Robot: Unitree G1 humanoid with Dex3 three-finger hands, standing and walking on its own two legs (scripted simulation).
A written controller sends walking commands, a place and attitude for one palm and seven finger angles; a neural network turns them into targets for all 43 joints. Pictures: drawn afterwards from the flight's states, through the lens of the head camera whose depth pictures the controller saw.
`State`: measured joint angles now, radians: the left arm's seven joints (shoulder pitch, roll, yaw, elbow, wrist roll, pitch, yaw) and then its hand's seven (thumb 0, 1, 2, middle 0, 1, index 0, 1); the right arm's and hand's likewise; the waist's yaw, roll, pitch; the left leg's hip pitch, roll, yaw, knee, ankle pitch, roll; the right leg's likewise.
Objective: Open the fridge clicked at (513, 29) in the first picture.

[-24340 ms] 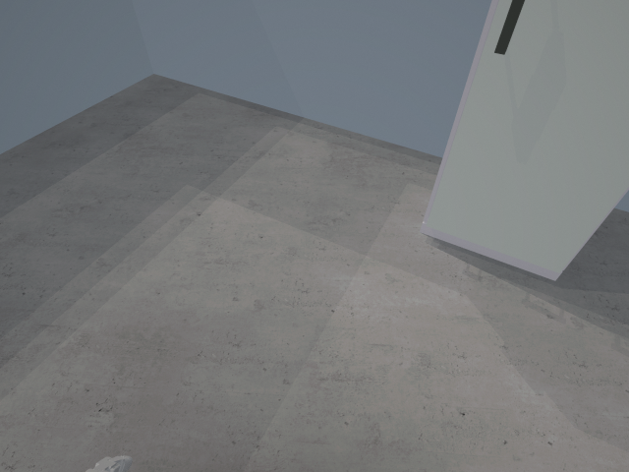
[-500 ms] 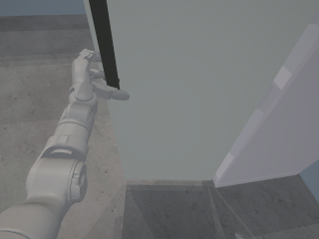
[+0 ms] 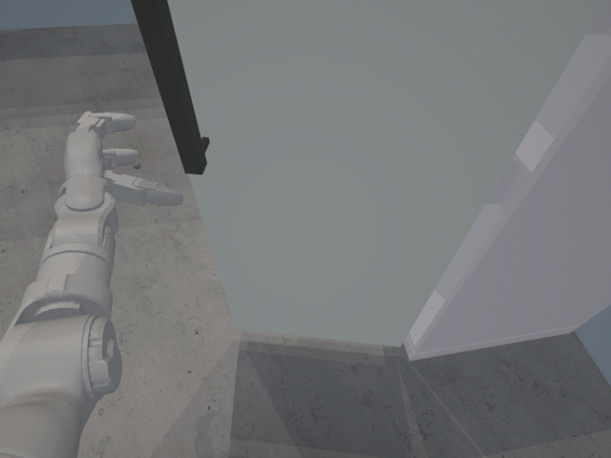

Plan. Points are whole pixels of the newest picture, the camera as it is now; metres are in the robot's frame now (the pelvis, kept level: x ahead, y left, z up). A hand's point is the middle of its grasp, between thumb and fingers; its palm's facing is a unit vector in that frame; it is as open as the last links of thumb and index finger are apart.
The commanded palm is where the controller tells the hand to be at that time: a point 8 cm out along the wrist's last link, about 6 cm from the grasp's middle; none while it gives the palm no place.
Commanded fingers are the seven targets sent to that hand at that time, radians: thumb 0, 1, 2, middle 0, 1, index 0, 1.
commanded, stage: slip the hand off the handle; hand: left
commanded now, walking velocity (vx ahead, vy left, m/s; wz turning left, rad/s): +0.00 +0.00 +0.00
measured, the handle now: (179, 75) +0.54 +0.16 +0.22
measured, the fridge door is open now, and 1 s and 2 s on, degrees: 74 74 74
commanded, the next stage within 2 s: draw the hand back to the body in 0.96 s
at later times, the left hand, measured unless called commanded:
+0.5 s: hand (98, 196) +0.42 +0.27 +0.12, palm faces +0.28 -0.94 -0.19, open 14.6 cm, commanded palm +0.37 +0.31 +0.15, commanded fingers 0.00 -0.55 0.20 -0.25 -1.15 -0.25 -1.15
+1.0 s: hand (60, 251) +0.33 +0.29 +0.12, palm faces +0.30 -0.94 -0.19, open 14.6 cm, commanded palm +0.31 +0.31 +0.15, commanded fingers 0.00 -0.55 0.20 -0.25 -1.15 -0.25 -1.15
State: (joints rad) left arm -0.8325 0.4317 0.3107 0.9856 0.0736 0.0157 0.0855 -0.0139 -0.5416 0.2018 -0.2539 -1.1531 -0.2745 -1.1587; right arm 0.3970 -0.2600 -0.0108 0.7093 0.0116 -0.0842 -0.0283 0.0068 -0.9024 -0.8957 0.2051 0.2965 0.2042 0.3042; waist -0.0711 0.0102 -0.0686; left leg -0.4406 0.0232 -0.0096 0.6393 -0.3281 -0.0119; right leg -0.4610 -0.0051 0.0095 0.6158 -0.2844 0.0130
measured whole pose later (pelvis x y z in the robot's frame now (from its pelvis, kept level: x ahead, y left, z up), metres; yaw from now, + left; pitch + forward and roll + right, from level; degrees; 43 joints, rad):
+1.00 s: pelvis +0.00 +0.02 +0.00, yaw +1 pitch +2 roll -1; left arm -0.26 0.36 0.27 0.29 -0.08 0.17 -0.05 -0.01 -0.55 0.20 -0.25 -1.15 -0.26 -1.15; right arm 0.23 -0.23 0.04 0.61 0.05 -0.09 -0.09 0.01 -0.90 -0.90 0.21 0.30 0.20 0.30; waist 0.05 0.02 -0.07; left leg -0.32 -0.01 -0.02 0.63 -0.34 0.02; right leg -0.32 -0.04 0.00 0.58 -0.29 0.04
